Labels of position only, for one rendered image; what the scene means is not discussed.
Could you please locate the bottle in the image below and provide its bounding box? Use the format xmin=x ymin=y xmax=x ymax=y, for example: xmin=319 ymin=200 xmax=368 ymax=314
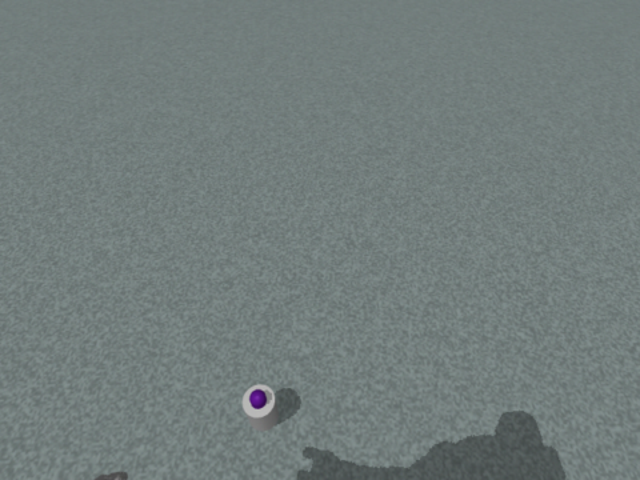
xmin=242 ymin=384 xmax=279 ymax=431

